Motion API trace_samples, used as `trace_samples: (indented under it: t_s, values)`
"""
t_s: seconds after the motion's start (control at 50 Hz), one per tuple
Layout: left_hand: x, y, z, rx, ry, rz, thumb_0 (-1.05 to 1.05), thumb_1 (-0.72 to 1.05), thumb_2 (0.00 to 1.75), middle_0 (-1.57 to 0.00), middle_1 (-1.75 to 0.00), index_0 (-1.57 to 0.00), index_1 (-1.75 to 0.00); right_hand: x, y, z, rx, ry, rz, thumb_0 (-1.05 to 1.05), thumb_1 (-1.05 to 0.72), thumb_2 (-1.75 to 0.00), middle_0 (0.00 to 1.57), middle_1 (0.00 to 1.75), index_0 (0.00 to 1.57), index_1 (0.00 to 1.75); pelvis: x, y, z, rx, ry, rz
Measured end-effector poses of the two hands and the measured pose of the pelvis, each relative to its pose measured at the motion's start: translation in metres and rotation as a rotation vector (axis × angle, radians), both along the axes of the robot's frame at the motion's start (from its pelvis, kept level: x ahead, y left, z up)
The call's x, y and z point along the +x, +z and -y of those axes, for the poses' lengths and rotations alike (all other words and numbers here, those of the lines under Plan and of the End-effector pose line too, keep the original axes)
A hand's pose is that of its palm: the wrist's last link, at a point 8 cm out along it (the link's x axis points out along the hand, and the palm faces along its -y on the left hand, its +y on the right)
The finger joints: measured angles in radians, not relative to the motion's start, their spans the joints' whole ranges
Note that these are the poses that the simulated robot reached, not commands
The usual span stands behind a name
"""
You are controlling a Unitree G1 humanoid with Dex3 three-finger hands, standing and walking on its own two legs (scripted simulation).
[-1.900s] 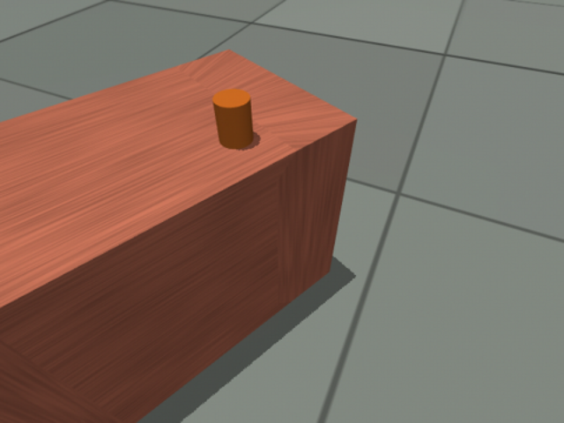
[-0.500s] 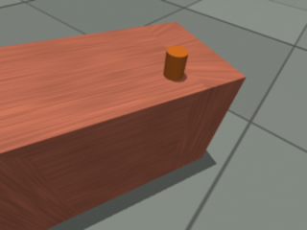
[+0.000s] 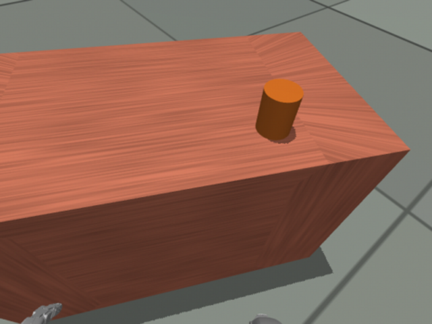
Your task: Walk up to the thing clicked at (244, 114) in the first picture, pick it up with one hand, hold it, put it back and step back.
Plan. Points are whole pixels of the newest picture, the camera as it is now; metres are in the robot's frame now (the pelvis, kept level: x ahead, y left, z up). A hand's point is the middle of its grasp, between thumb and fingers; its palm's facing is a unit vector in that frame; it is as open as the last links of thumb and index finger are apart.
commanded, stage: walk up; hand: right
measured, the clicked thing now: (277, 110) +0.57 -0.12 +0.07
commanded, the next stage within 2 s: none
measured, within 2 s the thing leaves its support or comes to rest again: neither
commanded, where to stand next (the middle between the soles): +0.09 -0.03 m, yaw +14 degrees
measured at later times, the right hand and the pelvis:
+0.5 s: hand (368, 301) +0.21 -0.31 -0.12, palm faces -0.29 +0.88 -0.38, open 7.3 cm; pelvis +0.04 -0.08 +0.02, yaw +12 degrees
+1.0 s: hand (360, 316) +0.18 -0.28 -0.12, palm faces -0.29 +0.88 -0.38, open 7.3 cm; pelvis +0.00 -0.06 +0.02, yaw +17 degrees
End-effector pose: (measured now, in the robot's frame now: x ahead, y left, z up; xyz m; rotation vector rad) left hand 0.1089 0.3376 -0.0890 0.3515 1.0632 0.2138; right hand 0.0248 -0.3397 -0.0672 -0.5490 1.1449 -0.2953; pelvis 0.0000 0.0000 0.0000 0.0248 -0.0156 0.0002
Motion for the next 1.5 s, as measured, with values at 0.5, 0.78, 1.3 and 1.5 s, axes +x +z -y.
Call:
trace_samples:
  t_s: [0.5,0.78,1.3,1.5]
  values:
    - [-0.098,0.021,0.093,0.038,0.272,-0.113,0.0,0.9,0.9,-0.2,-0.3,-0.21,-0.3,0.192,-0.017,0.01,0.203,0.291,0.034,0.0,-0.91,-0.9,0.21,0.3,0.2,0.3,0.038,0.02,0.076,-0.01,0.207,0.025]
    - [-0.118,-0.003,0.065,-0.016,0.338,-0.065,0.01,0.9,0.9,-0.2,-0.3,-0.2,-0.3,0.185,-0.008,-0.031,0.188,0.347,0.09,0.0,-0.9,-0.9,0.21,0.3,0.21,0.3,0.016,0.013,0.053,-0.033,0.28,0.023]
    - [-0.146,0.013,0.079,-0.02,0.319,-0.149,0.01,0.9,0.9,-0.2,-0.3,-0.2,-0.3,0.137,-0.011,-0.019,0.242,0.25,-0.061,0.01,-0.91,-0.9,0.21,0.3,0.21,0.3,0.008,0.035,0.056,-0.044,0.289,0.023]
    - [-0.112,0.018,0.079,-0.022,0.309,-0.117,0.0,0.9,0.9,-0.2,-0.3,-0.2,-0.3,0.162,-0.006,-0.021,0.246,0.236,-0.032,0.0,-0.91,-0.9,0.21,0.3,0.2,0.3,0.021,0.041,0.056,-0.033,0.285,0.023]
